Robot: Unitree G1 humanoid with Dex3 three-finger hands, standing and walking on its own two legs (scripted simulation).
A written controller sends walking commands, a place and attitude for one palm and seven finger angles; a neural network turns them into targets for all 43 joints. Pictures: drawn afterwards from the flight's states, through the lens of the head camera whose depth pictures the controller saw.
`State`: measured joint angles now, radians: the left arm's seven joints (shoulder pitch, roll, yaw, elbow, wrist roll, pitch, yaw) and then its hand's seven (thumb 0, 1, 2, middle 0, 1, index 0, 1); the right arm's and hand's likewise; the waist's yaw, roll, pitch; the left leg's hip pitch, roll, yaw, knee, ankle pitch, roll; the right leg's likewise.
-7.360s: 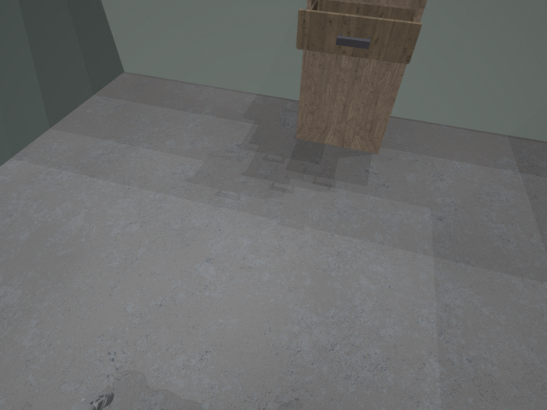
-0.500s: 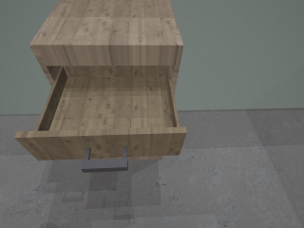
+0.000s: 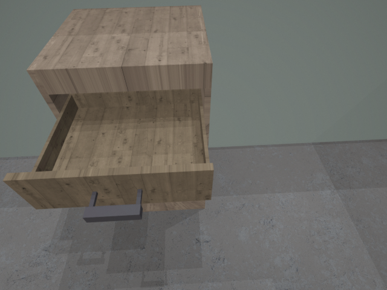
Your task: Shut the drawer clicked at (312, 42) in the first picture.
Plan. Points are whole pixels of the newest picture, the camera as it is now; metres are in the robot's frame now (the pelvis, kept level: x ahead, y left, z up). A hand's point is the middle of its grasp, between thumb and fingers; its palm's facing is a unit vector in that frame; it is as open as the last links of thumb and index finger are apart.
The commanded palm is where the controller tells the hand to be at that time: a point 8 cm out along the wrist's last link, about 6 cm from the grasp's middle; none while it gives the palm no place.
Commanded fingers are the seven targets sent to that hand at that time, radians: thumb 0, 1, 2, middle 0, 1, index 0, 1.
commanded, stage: come to a stop and stand still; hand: left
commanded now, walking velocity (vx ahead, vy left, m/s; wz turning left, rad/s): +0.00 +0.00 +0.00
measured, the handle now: (115, 203) +0.31 +0.20 -0.03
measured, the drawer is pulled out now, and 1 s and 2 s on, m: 0.30 0.30 0.30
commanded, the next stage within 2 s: look again from close up in 1.10 s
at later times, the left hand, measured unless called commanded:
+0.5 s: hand out of the picture -0.03 +0.18 -0.17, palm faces +0.03 -0.98 -0.19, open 7.4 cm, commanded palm none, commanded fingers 0.00 0.90 0.90 -0.20 -0.30 -0.20 -0.30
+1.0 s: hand out of the picture -0.01 +0.20 -0.18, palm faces +0.02 -0.98 -0.19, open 7.4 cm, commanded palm none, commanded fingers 0.00 0.90 0.90 -0.20 -0.30 -0.20 -0.30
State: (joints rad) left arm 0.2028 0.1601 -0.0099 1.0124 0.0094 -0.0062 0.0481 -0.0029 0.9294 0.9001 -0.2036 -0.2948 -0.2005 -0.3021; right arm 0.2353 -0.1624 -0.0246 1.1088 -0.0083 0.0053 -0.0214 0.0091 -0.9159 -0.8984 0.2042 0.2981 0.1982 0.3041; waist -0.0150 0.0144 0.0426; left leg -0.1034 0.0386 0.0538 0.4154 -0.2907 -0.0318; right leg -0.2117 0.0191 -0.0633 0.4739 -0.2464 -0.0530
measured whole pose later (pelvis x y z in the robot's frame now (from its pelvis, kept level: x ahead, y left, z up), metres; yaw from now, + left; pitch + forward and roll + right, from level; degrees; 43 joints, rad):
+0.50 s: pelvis -0.01 +0.01 +0.00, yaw +0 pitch -1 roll +0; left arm 0.31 0.14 -0.02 1.09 0.01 0.00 0.04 0.01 0.91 0.90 -0.20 -0.29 -0.20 -0.30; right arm 0.31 -0.12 0.00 1.18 0.00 0.00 -0.02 0.00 -0.91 -0.90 0.20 0.30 0.20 0.30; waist 0.00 0.00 0.05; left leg -0.13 0.03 0.05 0.41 -0.26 -0.01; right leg -0.22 0.01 -0.07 0.42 -0.20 -0.04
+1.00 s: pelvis +0.00 +0.04 +0.00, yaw +0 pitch +0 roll +0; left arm 0.30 0.14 -0.01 1.08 0.01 0.00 0.05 0.01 0.92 0.90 -0.20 -0.29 -0.20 -0.30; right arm 0.29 -0.10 -0.01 1.16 0.00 -0.02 -0.03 0.00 -0.91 -0.90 0.20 0.30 0.20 0.30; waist 0.01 -0.01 0.04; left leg -0.14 0.00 0.07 0.43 -0.29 0.02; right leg -0.23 -0.02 -0.04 0.46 -0.22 0.00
